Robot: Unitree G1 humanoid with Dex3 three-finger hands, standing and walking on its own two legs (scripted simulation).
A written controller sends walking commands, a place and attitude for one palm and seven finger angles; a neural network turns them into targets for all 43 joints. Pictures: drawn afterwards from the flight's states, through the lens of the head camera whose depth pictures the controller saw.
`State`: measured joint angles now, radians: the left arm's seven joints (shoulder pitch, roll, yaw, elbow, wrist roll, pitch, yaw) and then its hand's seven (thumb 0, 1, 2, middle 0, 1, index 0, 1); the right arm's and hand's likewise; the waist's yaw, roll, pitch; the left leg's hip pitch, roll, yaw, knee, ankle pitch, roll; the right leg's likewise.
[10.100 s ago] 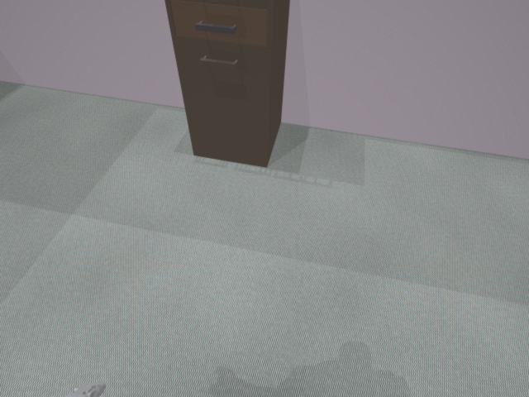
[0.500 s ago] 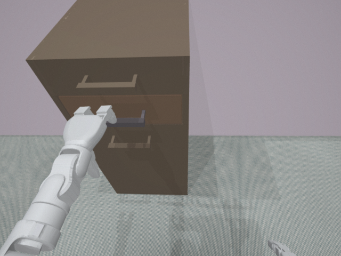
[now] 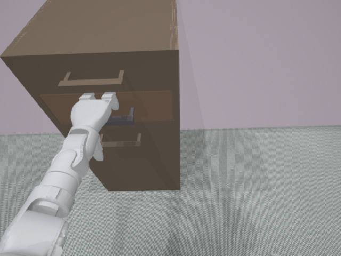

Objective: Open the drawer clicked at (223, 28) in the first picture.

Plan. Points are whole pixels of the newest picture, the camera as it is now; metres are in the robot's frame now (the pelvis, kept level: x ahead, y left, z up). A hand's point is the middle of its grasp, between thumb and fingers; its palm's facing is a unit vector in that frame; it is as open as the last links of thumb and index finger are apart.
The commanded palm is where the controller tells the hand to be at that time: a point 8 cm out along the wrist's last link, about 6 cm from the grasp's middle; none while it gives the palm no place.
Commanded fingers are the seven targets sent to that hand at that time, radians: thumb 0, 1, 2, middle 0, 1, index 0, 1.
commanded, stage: move the hooked fingers above the handle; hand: left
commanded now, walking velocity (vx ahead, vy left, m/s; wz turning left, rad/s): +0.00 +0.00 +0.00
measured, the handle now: (109, 115) +0.51 +0.22 -0.01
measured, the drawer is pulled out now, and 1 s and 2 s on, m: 0.00 0.00 0.00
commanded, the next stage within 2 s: lower the fingers behind the handle in 1.04 s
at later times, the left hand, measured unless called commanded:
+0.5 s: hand (106, 117) +0.46 +0.20 +0.03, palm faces -0.03 -0.04 -1.00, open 13.8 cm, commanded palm +0.44 +0.21 +0.10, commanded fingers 0.00 -0.50 0.30 -0.30 -1.20 -0.30 -1.20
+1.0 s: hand (108, 117) +0.46 +0.19 +0.04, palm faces -0.02 -0.04 -1.00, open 13.9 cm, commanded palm +0.44 +0.20 +0.10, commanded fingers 0.00 -0.50 0.30 -0.30 -1.20 -0.30 -1.20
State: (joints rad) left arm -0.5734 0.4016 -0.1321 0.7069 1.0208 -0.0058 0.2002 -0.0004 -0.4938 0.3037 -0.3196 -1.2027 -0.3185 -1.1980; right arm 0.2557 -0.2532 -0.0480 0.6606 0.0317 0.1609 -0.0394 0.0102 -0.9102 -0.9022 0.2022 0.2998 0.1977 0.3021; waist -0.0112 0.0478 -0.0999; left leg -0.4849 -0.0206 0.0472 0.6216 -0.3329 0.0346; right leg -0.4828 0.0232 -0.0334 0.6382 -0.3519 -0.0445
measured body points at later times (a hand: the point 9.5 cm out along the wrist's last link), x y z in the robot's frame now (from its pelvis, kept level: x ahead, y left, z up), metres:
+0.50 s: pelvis +0.00 +0.01 -0.01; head +0.07 +0.00 +0.44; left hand +0.46 +0.20 +0.09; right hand +0.02 -0.26 -0.14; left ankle -0.02 +0.10 -0.72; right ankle -0.03 -0.09 -0.72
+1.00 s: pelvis -0.01 +0.02 -0.01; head +0.06 +0.01 +0.44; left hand +0.45 +0.19 +0.10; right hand +0.03 -0.25 -0.14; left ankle -0.02 +0.10 -0.72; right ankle -0.03 -0.09 -0.72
